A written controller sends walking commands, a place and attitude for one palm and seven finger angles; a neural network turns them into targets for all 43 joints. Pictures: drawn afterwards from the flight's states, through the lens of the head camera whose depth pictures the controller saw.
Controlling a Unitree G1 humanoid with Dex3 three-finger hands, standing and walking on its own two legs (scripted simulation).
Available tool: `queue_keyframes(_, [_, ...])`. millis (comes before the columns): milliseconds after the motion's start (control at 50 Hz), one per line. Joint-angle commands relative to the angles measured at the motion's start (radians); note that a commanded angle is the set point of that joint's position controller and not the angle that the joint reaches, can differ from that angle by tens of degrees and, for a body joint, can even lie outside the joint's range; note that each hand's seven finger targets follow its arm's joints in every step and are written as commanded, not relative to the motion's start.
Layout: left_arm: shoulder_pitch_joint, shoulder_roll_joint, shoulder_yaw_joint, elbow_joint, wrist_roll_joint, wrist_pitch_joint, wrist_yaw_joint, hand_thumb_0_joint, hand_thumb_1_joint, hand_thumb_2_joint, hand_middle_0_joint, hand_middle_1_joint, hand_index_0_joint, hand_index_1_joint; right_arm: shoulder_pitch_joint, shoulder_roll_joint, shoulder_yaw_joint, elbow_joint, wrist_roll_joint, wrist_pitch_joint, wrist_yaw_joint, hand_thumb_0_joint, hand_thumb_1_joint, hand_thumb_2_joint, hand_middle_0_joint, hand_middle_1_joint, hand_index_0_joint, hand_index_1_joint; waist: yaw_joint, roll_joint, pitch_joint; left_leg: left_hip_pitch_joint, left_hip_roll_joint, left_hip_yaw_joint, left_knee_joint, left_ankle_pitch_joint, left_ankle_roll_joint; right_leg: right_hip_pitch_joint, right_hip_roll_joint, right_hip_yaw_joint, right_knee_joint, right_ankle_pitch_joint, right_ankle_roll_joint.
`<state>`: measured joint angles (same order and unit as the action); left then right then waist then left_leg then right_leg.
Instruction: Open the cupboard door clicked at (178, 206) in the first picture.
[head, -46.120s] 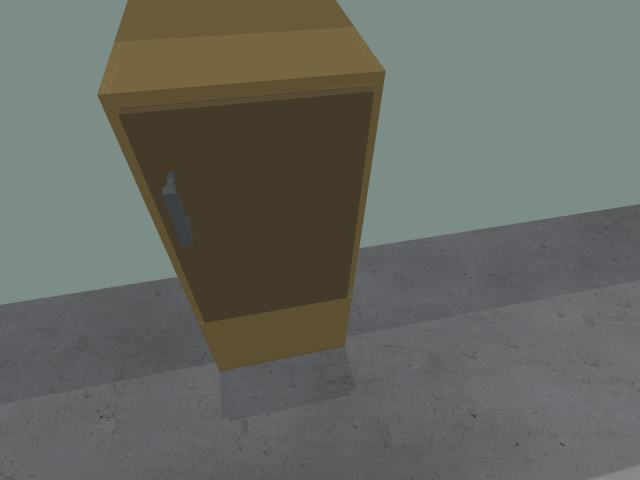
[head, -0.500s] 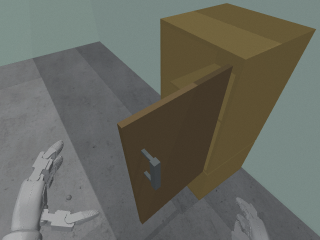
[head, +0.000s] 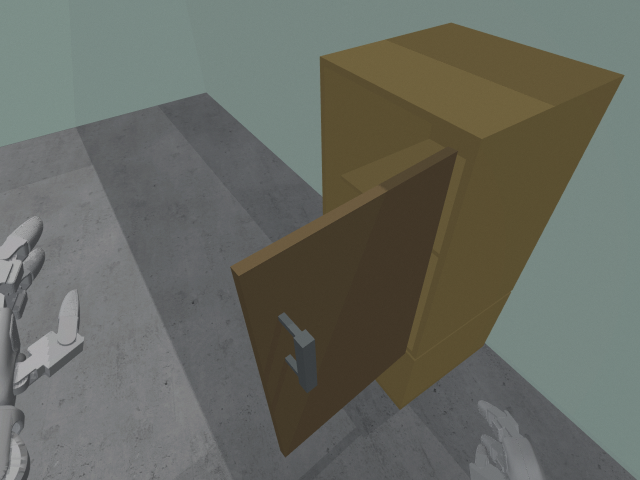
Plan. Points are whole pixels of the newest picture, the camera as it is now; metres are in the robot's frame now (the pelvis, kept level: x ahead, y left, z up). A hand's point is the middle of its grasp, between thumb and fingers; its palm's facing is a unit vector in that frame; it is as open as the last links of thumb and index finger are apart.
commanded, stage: draw the hand back to the body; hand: left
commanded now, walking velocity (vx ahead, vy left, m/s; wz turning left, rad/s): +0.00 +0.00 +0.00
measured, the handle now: (297, 353) +0.28 +0.08 +0.00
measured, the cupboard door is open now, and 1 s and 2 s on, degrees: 95 95 95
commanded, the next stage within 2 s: step back with the hand held close in 0.32 s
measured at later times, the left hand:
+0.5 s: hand (82, 344) +0.18 +0.25 +0.17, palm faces +0.47 -0.78 -0.41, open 7.4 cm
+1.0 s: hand (25, 395) +0.13 +0.28 +0.16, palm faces +0.45 -0.74 -0.50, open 7.4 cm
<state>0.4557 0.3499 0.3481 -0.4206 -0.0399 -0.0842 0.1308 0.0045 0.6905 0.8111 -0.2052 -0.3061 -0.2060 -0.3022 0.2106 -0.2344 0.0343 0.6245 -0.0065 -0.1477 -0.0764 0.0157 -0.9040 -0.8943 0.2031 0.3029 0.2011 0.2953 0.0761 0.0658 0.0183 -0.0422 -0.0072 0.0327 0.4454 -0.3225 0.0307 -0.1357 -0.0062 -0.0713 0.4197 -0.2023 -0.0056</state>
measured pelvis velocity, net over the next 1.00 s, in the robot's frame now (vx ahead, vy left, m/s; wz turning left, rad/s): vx -0.07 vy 0.01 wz -0.03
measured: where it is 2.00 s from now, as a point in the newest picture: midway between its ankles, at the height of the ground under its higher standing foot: outside the picture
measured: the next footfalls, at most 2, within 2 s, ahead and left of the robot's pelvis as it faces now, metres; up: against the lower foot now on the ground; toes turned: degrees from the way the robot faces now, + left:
right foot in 1.28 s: -0.05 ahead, -0.11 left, +0.00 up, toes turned +4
left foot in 1.84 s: -0.19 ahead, +0.10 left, +0.00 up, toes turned -1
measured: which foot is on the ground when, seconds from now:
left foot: down 0.00-1.00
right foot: down 0.00-1.00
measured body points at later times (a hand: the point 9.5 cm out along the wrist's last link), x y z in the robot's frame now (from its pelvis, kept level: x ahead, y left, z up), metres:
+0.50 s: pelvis -0.01 -0.02 +0.00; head -0.03 -0.04 +0.45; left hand +0.15 +0.29 +0.19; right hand +0.17 -0.23 -0.08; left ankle -0.04 +0.09 -0.74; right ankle +0.02 -0.12 -0.74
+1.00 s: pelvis -0.07 +0.01 -0.01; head -0.07 +0.01 +0.44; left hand +0.10 +0.31 +0.19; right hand +0.10 -0.23 -0.09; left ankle -0.04 +0.09 -0.74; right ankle +0.02 -0.12 -0.74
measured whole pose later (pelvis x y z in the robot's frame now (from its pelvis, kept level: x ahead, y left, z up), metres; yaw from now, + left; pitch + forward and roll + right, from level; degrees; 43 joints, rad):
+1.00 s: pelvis -0.07 +0.01 -0.01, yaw -2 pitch -2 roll +1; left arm 0.52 0.40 0.45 -0.47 0.00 -0.20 0.15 0.01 0.88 0.90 -0.21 -0.31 -0.22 -0.30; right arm 0.21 -0.22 0.00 0.55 0.00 -0.06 -0.09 0.02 -0.90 -0.89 0.20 0.30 0.20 0.30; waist 0.01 -0.01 0.03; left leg -0.28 -0.04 0.08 0.59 -0.28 0.06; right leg -0.38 -0.04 -0.02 0.55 -0.14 0.01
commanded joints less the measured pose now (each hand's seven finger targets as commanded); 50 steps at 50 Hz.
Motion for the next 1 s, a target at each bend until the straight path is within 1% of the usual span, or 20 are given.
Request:
queue_keyframes(0, [-0.055, 0.128, 0.069, -0.145, -0.01, -0.054, 0.0, 0.0, 0.9, 0.9, -0.2, -0.3, -0.2, -0.3, -0.128, -0.103, -0.048, -0.147, 0.004, -0.038, 0.002, 0.0, -0.9, -0.9, 0.2, 0.3, 0.2, 0.3, -0.006, -0.04, -0.018, -0.111, 0.049, -0.034, -0.1, 0.344, -0.025, 0.098, -0.012, 0.036, -0.055, 0.168, -0.018])
queue_keyframes(40, [-0.064, 0.137, 0.075, -0.147, -0.011, -0.056, -0.004, 0.0, 0.9, 0.9, -0.2, -0.3, -0.2, -0.3, -0.134, -0.105, -0.054, -0.15, 0.005, -0.029, 0.0, 0.0, -0.9, -0.9, 0.2, 0.3, 0.2, 0.3, -0.005, -0.06, -0.022, -0.109, 0.047, -0.029, -0.105, 0.292, -0.015, 0.098, -0.011, 0.042, -0.065, 0.142, -0.017])
queue_keyframes(140, [-0.084, 0.18, 0.108, -0.201, -0.005, -0.071, 0.004, 0.0, 0.9, 0.9, -0.2, -0.3, -0.2, -0.3, -0.147, -0.098, -0.053, -0.153, 0.002, -0.029, -0.004, 0.0, -0.9, -0.9, 0.2, 0.3, 0.2, 0.3, 0.004, 0.006, -0.079, -0.091, 0.034, -0.027, -0.107, 0.278, -0.013, 0.133, -0.014, 0.055, -0.068, 0.147, -0.022])
queue_keyframes(200, [-0.1, 0.186, 0.107, -0.223, -0.001, -0.074, 0.008, 0.0, 0.9, 0.9, -0.2, -0.3, -0.2, -0.3, -0.153, -0.092, -0.048, -0.146, 0.0, -0.037, -0.006, 0.0, -0.9, -0.9, 0.2, 0.3, 0.2, 0.3, 0.003, 0.055, -0.069, -0.089, 0.031, -0.028, -0.108, 0.267, -0.017, 0.13, -0.015, 0.058, -0.076, 0.136, -0.024])
queue_keyframes(380, [-0.081, 0.153, 0.083, -0.135, -0.008, -0.073, 0.0, 0.0, 0.9, 0.9, -0.2, -0.3, -0.2, -0.3, -0.153, -0.094, -0.052, -0.13, 0.003, -0.041, -0.006, 0.0, -0.9, -0.9, 0.2, 0.3, 0.2, 0.3, -0.003, -0.023, 0.009, -0.099, 0.034, -0.026, -0.12, 0.214, -0.008, 0.093, -0.014, 0.062, -0.11, 0.081, -0.02])
queue_keyframes(400, [-0.087, 0.161, 0.089, -0.144, -0.007, -0.076, 0.0, 0.0, 0.9, 0.9, -0.2, -0.3, -0.2, -0.3, -0.156, -0.094, -0.053, -0.13, 0.004, -0.041, -0.005, 0.0, -0.9, -0.9, 0.2, 0.3, 0.2, 0.3, -0.001, -0.016, 0.0, -0.097, 0.033, -0.024, -0.12, 0.209, -0.007, 0.095, -0.014, 0.065, -0.11, 0.076, -0.019])
queue_keyframes(420, [-0.178, 0.193, 0.107, -0.191, -0.006, -0.084, 0.004, 0.0, 0.9, 0.9, -0.2, -0.3, -0.2, -0.3, -0.162, -0.097, -0.053, -0.128, 0.004, -0.043, -0.007, 0.0, -0.9, -0.9, 0.2, 0.3, 0.2, 0.3, -0.006, -0.018, -0.037, -0.082, 0.03, -0.026, -0.115, 0.209, -0.004, 0.102, -0.014, 0.069, -0.11, 0.075, -0.019])
queue_keyframes(440, [-0.227, 0.297, 0.227, -0.189, -0.002, -0.123, 0.011, 0.0, 0.9, 0.9, -0.2, -0.3, -0.2, -0.3, -0.129, -0.107, -0.05, -0.166, 0.016, -0.025, -0.009, 0.0, -0.9, -0.9, 0.2, 0.3, 0.2, 0.3, -0.057, -0.086, 0.048, -0.148, 0.045, -0.038, -0.077, 0.121, 0.009, -0.028, -0.063, 0.182, -0.173, 0.085, -0.017])
queue_keyframes(460, [-0.217, 0.282, 0.213, -0.161, 0.006, -0.139, 0.006, 0.0, 0.9, 0.9, -0.2, -0.3, -0.2, -0.3, -0.12, -0.097, -0.049, -0.151, 0.012, -0.009, -0.009, 0.0, -0.9, -0.9, 0.2, 0.3, 0.2, 0.3, -0.059, -0.083, 0.038, -0.156, 0.036, -0.055, -0.058, 0.096, 0.009, -0.029, -0.09, 0.185, -0.184, 0.066, -0.026])
queue_keyframes(480, [-0.096, 0.224, 0.173, -0.09, 0.005, -0.127, -0.001, 0.0, 0.9, 0.9, -0.2, -0.3, -0.2, -0.3, -0.132, -0.094, -0.054, -0.149, 0.007, 0.001, -0.008, 0.0, -0.9, -0.9, 0.2, 0.3, 0.2, 0.3, -0.06, -0.118, 0.029, -0.133, 0.038, -0.05, -0.038, 0.122, 0.01, -0.053, -0.1, 0.19, -0.19, 0.082, -0.029])
queue_keyframes(500, [-0.06, 0.198, 0.147, -0.103, 0.008, -0.127, -0.006, 0.0, 0.9, 0.9, -0.2, -0.3, -0.2, -0.3, -0.131, -0.101, -0.055, -0.156, 0.003, 0.009, -0.004, 0.0, -0.9, -0.9, 0.2, 0.3, 0.2, 0.3, -0.062, -0.113, -0.004, -0.127, 0.036, -0.036, -0.026, 0.142, 0.007, -0.052, -0.107, 0.185, -0.183, 0.1, -0.028])
queue_keyframes(540, [-0.007, 0.181, 0.128, -0.143, 0.008, -0.135, -0.007, 0.0, 0.9, 0.9, -0.2, -0.3, -0.2, -0.3, -0.133, -0.106, -0.059, -0.165, 0.001, 0.018, -0.002, 0.0, -0.9, -0.9, 0.2, 0.3, 0.2, 0.3, -0.064, -0.047, -0.075, -0.121, 0.042, -0.028, -0.022, 0.18, 0.003, -0.03, -0.117, 0.173, -0.148, 0.161, -0.028])
queue_keyframes(580, [0.04, 0.19, 0.139, -0.177, 0.008, -0.14, 0.0, 0.0, 0.9, 0.9, -0.2, -0.3, -0.2, -0.3, -0.131, -0.113, -0.063, -0.173, -0.002, 0.026, -0.005, 0.0, -0.9, -0.9, 0.2, 0.3, 0.2, 0.3, -0.062, 0.007, -0.133, -0.138, 0.056, -0.039, -0.044, 0.241, -0.003, 0.017, -0.108, 0.149, -0.088, 0.242, -0.028])
queue_keyframes(660, [0.08, 0.261, 0.215, -0.263, 0.004, -0.143, 0.02, 0.0, 0.9, 0.9, -0.2, -0.3, -0.2, -0.3, -0.136, -0.113, -0.078, -0.199, 0.003, 0.045, -0.012, 0.0, -0.9, -0.9, 0.2, 0.3, 0.2, 0.3, -0.054, -0.04, -0.218, -0.191, 0.069, -0.063, -0.039, 0.319, -0.008, 0.082, -0.095, 0.13, -0.004, 0.347, -0.022])
queue_keyframes(720, [0.098, 0.265, 0.23, -0.285, 0.004, -0.148, 0.028, 0.0, 0.9, 0.9, -0.2, -0.3, -0.2, -0.3, -0.131, -0.107, -0.084, -0.218, 0.007, 0.052, -0.018, 0.0, -0.9, -0.9, 0.2, 0.3, 0.2, 0.3, -0.056, -0.058, -0.203, -0.232, 0.078, -0.072, -0.035, 0.314, -0.007, 0.059, -0.089, 0.135, 0.039, 0.365, -0.017])
queue_keyframes(800, [0.097, 0.249, 0.228, -0.277, 0.013, -0.154, 0.035, 0.0, 0.9, 0.9, -0.2, -0.3, -0.2, -0.3, -0.128, -0.118, -0.087, -0.227, 0.004, 0.053, -0.025, 0.0, -0.9, -0.9, 0.2, 0.3, 0.2, 0.3, -0.055, 0.023, -0.137, -0.351, 0.112, -0.113, -0.097, 0.23, 0.01, 0.056, -0.054, 0.117, 0.107, 0.279, -0.003])
queue_keyframes(860, [0.078, 0.215, 0.205, -0.247, 0.026, -0.157, 0.035, 0.0, 0.9, 0.9, -0.2, -0.3, -0.2, -0.3, -0.126, -0.126, -0.089, -0.23, 0.006, 0.046, -0.027, 0.0, -0.9, -0.9, 0.2, 0.3, 0.2, 0.3, -0.054, 0.057, -0.083, -0.505, 0.144, -0.138, -0.152, 0.042, 0.042, 0.105, -0.034, 0.108, 0.176, 0.198, 0.009])
queue_keyframes(900, [0.055, 0.21, 0.202, -0.231, 0.037, -0.162, 0.038, 0.0, 0.9, 0.9, -0.2, -0.3, -0.2, -0.3, -0.109, -0.128, -0.091, -0.23, 0.007, 0.041, -0.026, 0.0, -0.9, -0.9, 0.2, 0.3, 0.2, 0.3, -0.062, 0.026, -0.054, -0.594, 0.158, -0.144, -0.162, -0.1, 0.06, 0.128, -0.036, 0.12, 0.21, 0.182, 0.011])
queue_keyframes(940, [0.023, 0.201, 0.19, -0.226, 0.046, -0.166, 0.038, 0.0, 0.9, 0.9, -0.2, -0.3, -0.2, -0.3, -0.098, -0.132, -0.092, -0.234, 0.007, 0.039, -0.025, 0.0, -0.9, -0.9, 0.2, 0.3, 0.2, 0.3, -0.07, -0.016, -0.029, -0.647, 0.145, -0.142, -0.141, -0.231, 0.068, 0.113, -0.049, 0.149, 0.197, 0.127, 0.006])
queue_keyframes(980, [-0.011, 0.206, 0.183, -0.246, 0.052, -0.173, 0.038, 0.0, 0.9, 0.9, -0.2, -0.3, -0.2, -0.3, -0.095, -0.129, -0.091, -0.232, 0.007, 0.035, -0.026, 0.0, -0.9, -0.9, 0.2, 0.3, 0.2, 0.3, -0.075, -0.057, -0.021, -0.637, 0.117, -0.131, -0.089, -0.283, 0.067, 0.062, -0.075, 0.19, 0.139, 0.051, -0.004])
